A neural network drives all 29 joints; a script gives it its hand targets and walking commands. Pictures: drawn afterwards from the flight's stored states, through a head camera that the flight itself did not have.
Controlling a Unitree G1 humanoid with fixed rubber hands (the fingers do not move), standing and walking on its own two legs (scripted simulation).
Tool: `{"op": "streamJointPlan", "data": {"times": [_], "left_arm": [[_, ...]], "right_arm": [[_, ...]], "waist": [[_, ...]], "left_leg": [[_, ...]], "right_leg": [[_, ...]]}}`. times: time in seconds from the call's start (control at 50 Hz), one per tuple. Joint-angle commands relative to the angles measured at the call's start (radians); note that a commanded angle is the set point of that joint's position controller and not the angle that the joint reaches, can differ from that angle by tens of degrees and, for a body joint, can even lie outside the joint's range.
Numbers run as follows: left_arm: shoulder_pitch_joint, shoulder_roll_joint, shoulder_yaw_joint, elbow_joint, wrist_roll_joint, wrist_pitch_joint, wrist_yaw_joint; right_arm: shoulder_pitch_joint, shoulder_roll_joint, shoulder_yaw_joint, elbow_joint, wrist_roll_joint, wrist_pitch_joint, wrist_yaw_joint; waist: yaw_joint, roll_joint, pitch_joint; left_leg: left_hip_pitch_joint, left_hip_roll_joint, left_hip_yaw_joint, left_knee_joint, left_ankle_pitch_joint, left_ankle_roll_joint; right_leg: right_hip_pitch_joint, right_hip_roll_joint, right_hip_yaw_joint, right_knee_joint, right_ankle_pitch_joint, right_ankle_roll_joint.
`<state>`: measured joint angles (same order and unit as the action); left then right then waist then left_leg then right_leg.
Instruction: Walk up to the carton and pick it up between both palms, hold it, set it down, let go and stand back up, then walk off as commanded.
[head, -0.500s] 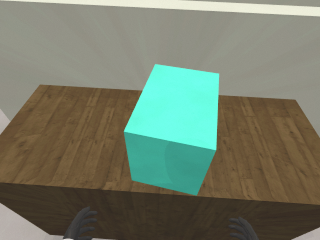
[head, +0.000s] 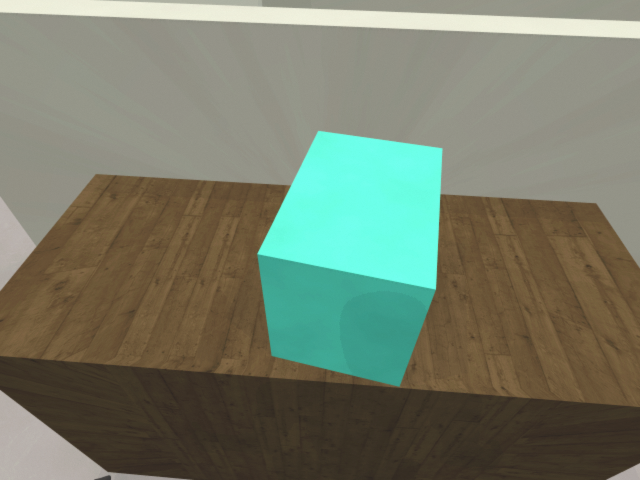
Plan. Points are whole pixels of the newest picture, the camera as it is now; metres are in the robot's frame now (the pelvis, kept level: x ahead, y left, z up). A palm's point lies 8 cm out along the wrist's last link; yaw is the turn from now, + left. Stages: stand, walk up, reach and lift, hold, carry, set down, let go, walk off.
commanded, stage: stand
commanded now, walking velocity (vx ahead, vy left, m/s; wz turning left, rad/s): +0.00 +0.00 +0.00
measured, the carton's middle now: (356, 252) +0.47 -0.04 +0.02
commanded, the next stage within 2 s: walk off in 0.40 s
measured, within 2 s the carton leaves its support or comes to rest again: neither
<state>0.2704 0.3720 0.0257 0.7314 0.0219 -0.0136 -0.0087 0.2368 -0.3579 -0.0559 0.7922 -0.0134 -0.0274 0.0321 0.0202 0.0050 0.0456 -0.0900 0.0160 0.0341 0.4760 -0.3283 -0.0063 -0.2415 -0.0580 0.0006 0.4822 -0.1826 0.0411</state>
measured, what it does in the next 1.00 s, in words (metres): lifts its left foot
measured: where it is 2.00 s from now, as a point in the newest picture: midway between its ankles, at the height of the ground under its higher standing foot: outside the picture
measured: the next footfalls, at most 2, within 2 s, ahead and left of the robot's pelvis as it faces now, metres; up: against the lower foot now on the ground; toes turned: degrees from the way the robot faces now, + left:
left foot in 1.20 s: -0.14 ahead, +0.04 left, +0.00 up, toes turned -2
right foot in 1.56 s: -0.22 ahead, -0.18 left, +0.00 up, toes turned -2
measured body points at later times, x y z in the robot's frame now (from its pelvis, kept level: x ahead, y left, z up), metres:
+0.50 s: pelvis -0.01 -0.01 +0.00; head -0.01 -0.01 +0.45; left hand +0.08 +0.30 -0.10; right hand +0.08 -0.31 -0.12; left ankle -0.04 +0.12 -0.74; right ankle +0.05 -0.15 -0.74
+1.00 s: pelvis -0.08 -0.04 -0.02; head -0.06 -0.07 +0.43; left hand +0.03 +0.27 -0.09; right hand +0.07 -0.36 -0.12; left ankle -0.12 +0.08 -0.65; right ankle +0.01 -0.14 -0.74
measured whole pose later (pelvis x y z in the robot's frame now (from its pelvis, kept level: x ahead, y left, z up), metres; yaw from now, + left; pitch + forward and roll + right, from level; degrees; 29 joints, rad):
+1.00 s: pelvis -0.08 -0.04 -0.02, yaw -3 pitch -4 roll +3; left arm 0.23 0.35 0.08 0.70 0.01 0.04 -0.01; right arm 0.15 -0.42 -0.06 0.74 -0.04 0.02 -0.04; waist 0.06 0.02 0.11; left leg -0.43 -0.08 0.00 1.23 -0.46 0.01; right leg -0.40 0.02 0.05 0.66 -0.20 -0.04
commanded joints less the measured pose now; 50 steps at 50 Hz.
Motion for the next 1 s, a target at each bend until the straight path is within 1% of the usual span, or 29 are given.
{"op": "streamJointPlan", "data": {"times": [0.0, 0.14, 0.16, 0.2, 0.22, 0.26, 0.28, 0.32, 0.34, 0.38, 0.4, 0.5, 0.52, 0.56, 0.58, 0.62, 0.66, 0.7, 0.72, 0.74, 0.76, 0.78, 0.8, 0.82, 0.84, 0.86, 0.88, 0.92, 0.98], "left_arm": [[-0.022, 0.187, 0.042, -0.05, -0.003, -0.028, 0.012], [-0.046, 0.172, 0.027, -0.018, -0.01, -0.026, 0.013], [-0.046, 0.181, 0.029, -0.013, -0.01, -0.029, 0.017], [-0.036, 0.185, 0.031, -0.001, -0.013, -0.03, 0.019], [-0.037, 0.185, 0.027, 0.016, -0.011, -0.028, 0.023], [-0.051, 0.192, 0.032, 0.027, -0.014, -0.027, 0.027], [-0.048, 0.19, 0.032, 0.033, -0.01, -0.025, 0.026], [-0.057, 0.18, 0.032, 0.037, -0.017, -0.026, 0.022], [-0.046, 0.178, 0.024, 0.052, -0.015, -0.024, 0.021], [-0.067, 0.169, 0.028, 0.057, -0.012, -0.024, 0.023], [-0.063, 0.189, 0.03, 0.062, -0.011, -0.019, 0.022], [-0.054, 0.192, 0.027, 0.096, -0.02, -0.023, 0.023], [-0.081, 0.203, 0.037, 0.091, -0.017, -0.025, 0.028], [-0.062, 0.174, 0.025, 0.105, -0.015, -0.021, 0.024], [-0.087, 0.207, 0.084, 0.055, -0.009, 0.006, 0.022], [-0.097, 0.204, 0.086, 0.038, -0.03, 0.003, 0.02], [-0.106, 0.203, 0.101, 0.025, -0.032, 0.007, 0.016], [-0.098, 0.177, 0.116, -0.008, -0.023, 0.021, 0.002], [-0.098, 0.174, 0.126, -0.02, -0.015, 0.029, -0.004], [-0.052, 0.174, 0.125, -0.017, -0.018, 0.031, -0.008], [-0.019, 0.156, 0.116, -0.003, -0.018, 0.029, -0.013], [0.022, 0.17, 0.124, -0.009, -0.013, 0.025, -0.012], [0.069, 0.232, 0.135, -0.008, -0.013, 0.019, 0.003], [0.018, 0.235, 0.123, -0.045, -0.008, 0.021, 0.01], [-0.002, 0.238, 0.128, -0.065, -0.014, 0.023, 0.007], [-0.036, 0.238, 0.127, -0.078, -0.026, 0.023, 0.01], [-0.078, 0.22, 0.125, -0.107, -0.027, 0.028, 0.012], [-0.083, 0.194, 0.121, -0.125, -0.015, 0.036, 0.012], [-0.082, 0.196, 0.117, -0.122, -0.001, 0.039, 0.015]], "right_arm": [[-0.03, -0.186, -0.04, -0.067, 0.005, -0.024, -0.009], [-0.062, -0.191, -0.038, -0.029, 0.005, -0.016, -0.013], [-0.053, -0.186, -0.039, -0.022, 0.005, -0.015, -0.014], [-0.054, -0.18, -0.032, -0.014, 0.005, -0.013, -0.012], [-0.039, -0.175, -0.027, 0.001, 0.011, -0.012, -0.011], [-0.058, -0.192, -0.034, 0.01, 0.008, -0.01, -0.012], [-0.04, -0.184, -0.032, 0.023, 0.008, -0.015, -0.008], [-0.071, -0.192, -0.031, 0.028, 0.004, -0.015, -0.012], [-0.077, -0.185, -0.026, 0.036, 0.007, -0.014, -0.01], [-0.055, -0.19, -0.027, 0.049, 0.007, -0.01, -0.012], [-0.045, -0.184, -0.029, 0.054, 0.005, -0.013, -0.012], [-0.059, -0.179, -0.021, 0.071, 0.01, -0.008, -0.013], [-0.059, -0.186, -0.026, 0.075, 0.009, -0.008, -0.014], [-0.064, -0.195, -0.028, 0.086, 0.009, -0.009, -0.016], [-0.079, -0.227, -0.04, 0.0, 0.034, -0.019, -0.057], [-0.049, -0.254, -0.038, -0.02, 0.026, -0.028, -0.075], [-0.053, -0.288, -0.044, -0.039, 0.016, -0.026, -0.08], [-0.12, -0.33, -0.052, -0.086, 0.007, -0.017, -0.074], [-0.15, -0.331, -0.057, -0.097, 0.008, -0.007, -0.074], [-0.199, -0.323, -0.057, -0.126, 0.003, 0.003, -0.075], [-0.23, -0.292, -0.053, -0.124, 0.002, 0.011, -0.075], [-0.178, -0.253, -0.052, -0.116, 0.002, 0.013, -0.077], [-0.122, -0.203, -0.044, -0.139, -0.006, 0.011, -0.082], [-0.006, -0.187, -0.049, -0.116, -0.011, 0.019, -0.094], [-0.048, -0.201, -0.055, -0.106, -0.014, 0.028, -0.098], [-0.054, -0.203, -0.049, -0.095, -0.012, 0.033, -0.096], [-0.024, -0.208, -0.047, -0.102, -0.014, 0.037, -0.09], [-0.005, -0.208, -0.035, -0.109, -0.034, 0.043, -0.086], [0.013, -0.193, -0.014, -0.124, -0.027, 0.038, -0.075]], "waist": [[-0.014, 0.003, -0.035], [-0.01, 0.009, -0.022], [-0.013, -0.039, -0.026], [-0.015, 0.018, -0.007], [-0.015, -0.019, 0.011], [-0.017, 0.023, 0.011], [-0.015, -0.018, -0.005], [-0.004, 0.006, -0.005], [-0.002, -0.029, -0.032], [-0.01, 0.014, -0.008], [-0.021, -0.007, 0.012], [0.003, -0.011, 0.0], [-0.014, -0.032, 0.008], [-0.009, 0.01, -0.002], [-0.01, -0.01, -0.032], [-0.022, 0.005, -0.084], [-0.027, 0.091, -0.102], [0.008, 0.265, -0.059], [0.02, 0.267, -0.036], [0.05, 0.268, -0.013], [0.079, 0.215, 0.001], [0.086, 0.021, -0.054], [0.075, -0.329, -0.069], [0.016, -0.349, -0.114], [0.048, -0.345, -0.13], [0.032, -0.289, -0.119], [0.013, -0.243, -0.093], [0.008, -0.186, -0.082], [0.003, -0.18, -0.033]], "left_leg": [[-0.101, 0.079, -0.083, -0.118, 0.112, 0.04], [-0.108, 0.078, -0.073, -0.132, 0.098, 0.037], [-0.095, 0.083, -0.081, -0.139, 0.11, 0.034], [-0.106, 0.081, -0.071, -0.132, 0.116, 0.034], [-0.099, 0.087, -0.089, -0.143, 0.133, 0.036], [-0.109, 0.084, -0.078, -0.153, 0.101, 0.038], [-0.117, 0.082, -0.087, -0.16, 0.087, 0.04], [-0.136, 0.087, -0.089, -0.163, 0.065, 0.038], [-0.078, 0.088, -0.089, -0.155, 0.096, 0.039], [-0.11, 0.082, -0.075, -0.159, 0.089, 0.032], [-0.117, 0.091, -0.082, -0.164, 0.065, 0.039], [-0.109, 0.087, -0.077, -0.17, 0.095, 0.031], [-0.12, 0.089, -0.077, -0.179, 0.092, 0.028], [-0.084, 0.089, -0.069, -0.176, 0.084, 0.033], [-0.093, 0.055, -0.031, 0.024, 0.396, 0.032], [-0.081, 0.089, -0.047, 0.067, 0.506, 0.05], [-0.112, 0.142, -0.109, 0.018, 0.506, 0.097], [-0.257, 0.268, -0.215, -0.089, 0.449, 0.161], [-0.336, 0.299, -0.249, -0.11, 0.352, 0.182], [-0.37, 0.275, -0.214, -0.074, 0.289, 0.159], [-0.37, 0.202, -0.115, 0.023, 0.278, 0.101], [-0.285, 0.096, -0.022, 0.238, 0.253, 0.041], [-0.339, -0.025, 0.037, 0.558, -0.061, 0.015], [-0.344, -0.08, -0.005, 0.682, -0.298, 0.019], [-0.371, -0.095, -0.053, 0.785, -0.261, 0.021], [-0.371, -0.095, -0.085, 0.839, -0.238, 0.026], [-0.367, -0.091, -0.086, 0.846, -0.171, 0.029], [-0.344, -0.091, -0.058, 0.846, -0.118, 0.018], [-0.288, -0.104, -0.042, 0.688, -0.1, 0.005]], "right_leg": [[0.091, -0.051, 0.061, -0.057, 0.13, -0.07], [0.095, -0.055, 0.067, -0.077, 0.125, -0.061], [0.086, -0.055, 0.058, -0.078, 0.129, -0.058], [0.083, -0.059, 0.072, -0.089, 0.139, -0.058], [0.075, -0.056, 0.067, -0.086, 0.13, -0.064], [0.082, -0.06, 0.08, -0.1, 0.113, -0.065], [0.108, -0.059, 0.069, -0.098, 0.094, -0.063], [0.116, -0.064, 0.072, -0.102, 0.094, -0.059], [0.093, -0.06, 0.069, -0.102, 0.092, -0.063], [0.097, -0.056, 0.076, -0.106, 0.09, -0.067], [0.082, -0.056, 0.073, -0.114, 0.081, -0.06], [0.107, -0.061, 0.084, -0.116, 0.09, -0.064], [0.105, -0.063, 0.083, -0.115, 0.101, -0.057], [0.086, -0.06, 0.087, -0.131, 0.076, -0.066], [0.018, -0.028, 0.045, 0.063, 0.435, -0.082], [-0.009, -0.002, 0.016, 0.157, 0.461, -0.098], [-0.042, 0.052, -0.014, 0.298, 0.244, -0.076], [-0.058, 0.088, -0.006, 0.46, -0.195, -0.066], [-0.049, 0.068, 0.027, 0.501, -0.243, -0.068], [-0.019, 0.044, 0.073, 0.437, -0.221, -0.079], [0.022, 0.02, 0.091, 0.228, -0.117, -0.096], [0.04, -0.02, 0.142, 0.021, 0.1, -0.11], [0.077, -0.133, 0.287, -0.046, 0.495, -0.153], [0.102, -0.184, 0.392, -0.046, 0.662, -0.193], [0.04, -0.186, 0.406, -0.09, 0.509, -0.218], [-0.014, -0.18, 0.421, -0.113, 0.28, -0.21], [-0.048, -0.168, 0.405, -0.118, 0.18, -0.222], [-0.101, -0.151, 0.367, -0.113, 0.135, -0.235], [-0.17, -0.129, 0.318, -0.154, 0.008, -0.222]]}}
